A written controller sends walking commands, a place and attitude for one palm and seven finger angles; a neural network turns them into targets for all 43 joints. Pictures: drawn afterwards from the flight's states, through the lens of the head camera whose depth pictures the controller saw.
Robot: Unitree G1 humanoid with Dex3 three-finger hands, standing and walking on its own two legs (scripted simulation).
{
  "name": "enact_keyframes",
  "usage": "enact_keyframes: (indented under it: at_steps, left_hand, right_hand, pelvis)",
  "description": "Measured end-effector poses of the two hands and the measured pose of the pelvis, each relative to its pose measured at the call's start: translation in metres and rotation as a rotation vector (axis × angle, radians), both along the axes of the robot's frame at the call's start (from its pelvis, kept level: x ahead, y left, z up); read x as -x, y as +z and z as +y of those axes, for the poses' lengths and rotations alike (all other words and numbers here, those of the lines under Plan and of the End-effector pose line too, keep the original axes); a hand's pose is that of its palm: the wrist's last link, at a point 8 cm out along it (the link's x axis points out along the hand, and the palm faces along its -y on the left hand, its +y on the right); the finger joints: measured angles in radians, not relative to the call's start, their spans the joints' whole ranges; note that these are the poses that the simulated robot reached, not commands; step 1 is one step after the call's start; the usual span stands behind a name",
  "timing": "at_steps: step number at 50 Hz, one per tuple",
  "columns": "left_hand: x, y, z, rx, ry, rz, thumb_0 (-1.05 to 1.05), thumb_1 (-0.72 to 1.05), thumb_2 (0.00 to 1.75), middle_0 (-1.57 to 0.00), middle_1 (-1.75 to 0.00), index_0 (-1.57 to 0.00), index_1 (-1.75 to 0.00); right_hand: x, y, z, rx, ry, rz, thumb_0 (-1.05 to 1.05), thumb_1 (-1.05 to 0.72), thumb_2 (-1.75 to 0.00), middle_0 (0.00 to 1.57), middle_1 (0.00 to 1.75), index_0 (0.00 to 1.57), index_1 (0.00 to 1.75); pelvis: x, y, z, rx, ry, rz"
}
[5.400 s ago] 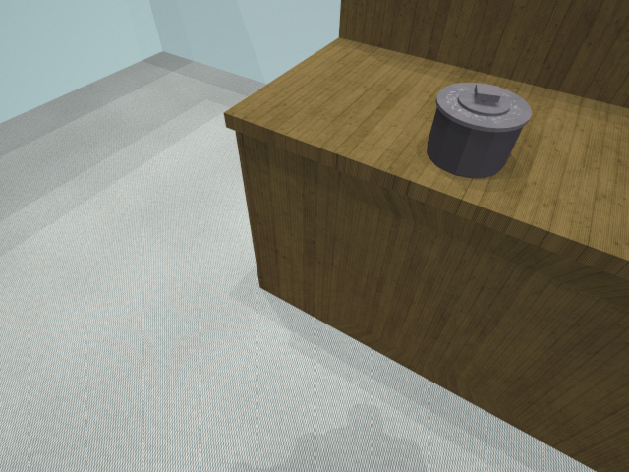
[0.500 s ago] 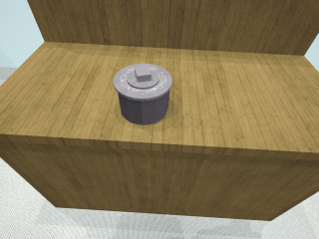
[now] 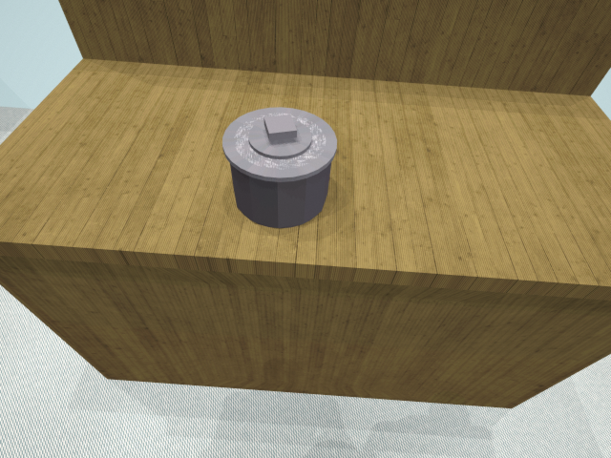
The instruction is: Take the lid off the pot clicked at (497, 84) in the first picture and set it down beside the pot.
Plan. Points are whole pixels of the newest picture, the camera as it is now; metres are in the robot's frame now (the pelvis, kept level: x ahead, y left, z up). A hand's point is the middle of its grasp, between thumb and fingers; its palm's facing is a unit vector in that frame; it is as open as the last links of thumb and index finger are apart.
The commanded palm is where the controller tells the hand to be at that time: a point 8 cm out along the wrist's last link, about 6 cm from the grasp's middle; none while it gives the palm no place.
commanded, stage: lift the closed hand beside the body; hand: left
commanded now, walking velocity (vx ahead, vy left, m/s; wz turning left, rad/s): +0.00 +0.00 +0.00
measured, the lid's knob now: (280, 127) +0.54 +0.08 +0.14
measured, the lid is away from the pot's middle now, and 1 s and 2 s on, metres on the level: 0.00 0.00 0.00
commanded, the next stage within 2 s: raise the hand higher, near the body in 0.70 s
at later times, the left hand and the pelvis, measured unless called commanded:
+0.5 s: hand out of the picture +0.10 +0.19 -0.02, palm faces +0.27 -0.93 -0.27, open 4.3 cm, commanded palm +0.06 +0.24 +0.02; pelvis -0.03 -0.02 +0.00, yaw +2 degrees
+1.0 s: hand out of the picture +0.11 +0.22 +0.06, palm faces +0.27 -0.87 -0.40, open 3.1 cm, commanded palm +0.06 +0.25 +0.10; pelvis -0.02 -0.02 +0.01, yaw +0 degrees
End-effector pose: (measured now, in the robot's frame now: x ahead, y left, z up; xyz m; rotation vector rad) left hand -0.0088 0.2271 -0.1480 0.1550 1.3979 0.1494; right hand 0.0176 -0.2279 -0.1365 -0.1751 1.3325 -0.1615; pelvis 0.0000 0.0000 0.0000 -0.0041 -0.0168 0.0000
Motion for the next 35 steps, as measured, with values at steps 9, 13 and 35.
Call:
enact_keyframes:
  at_steps: [9, 13, 35]
  left_hand:
    - [-0.058, 0.048, 0.003, -0.089, 0.060, -0.381, 0.01, 0.90, 0.90, -0.22, -0.33, -0.22, -0.33]
    - [-0.118, 0.108, 0.003, -0.173, 0.028, -0.721, 0.01, 0.91, 0.90, -0.30, -0.42, -0.30, -0.42]
    - [-0.071, 0.190, 0.016, -0.280, 0.037, -0.997, 0.01, 0.90, 0.90, -1.14, -1.33, -1.14, -1.34]
  right_hand:
    - [-0.027, 0.012, -0.006, 0.011, 0.030, -0.214, 0.01, -0.92, -0.90, 0.21, 0.30, 0.20, 0.30]
    - [-0.075, 0.027, -0.006, -0.009, 0.062, -0.448, 0.02, -0.91, -0.90, 0.20, 0.30, 0.20, 0.30]
    - [-0.158, 0.092, 0.002, 0.000, 0.239, -0.762, 0.01, -0.90, -0.90, 0.21, 0.30, 0.20, 0.30]
  pelvis:
    - [0.006, 0.001, -0.001, 0.007, 0.017, -0.016]
    - [0.011, 0.003, -0.001, 0.001, 0.029, -0.029]
    - [0.031, 0.006, -0.026, 0.017, 0.037, -0.076]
